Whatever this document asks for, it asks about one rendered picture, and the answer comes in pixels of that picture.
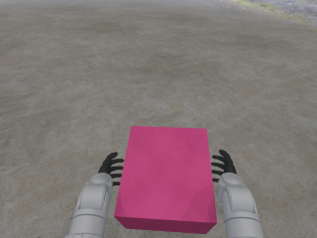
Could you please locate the robot left hand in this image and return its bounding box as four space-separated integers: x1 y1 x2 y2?
98 152 124 186

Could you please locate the carton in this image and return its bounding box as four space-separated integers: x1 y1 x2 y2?
114 126 217 234

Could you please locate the robot right forearm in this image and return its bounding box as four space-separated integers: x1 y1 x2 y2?
217 173 264 238

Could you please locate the robot left forearm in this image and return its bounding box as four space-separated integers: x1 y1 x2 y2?
64 173 113 238

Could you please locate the robot right hand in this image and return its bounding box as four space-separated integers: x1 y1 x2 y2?
211 149 237 182

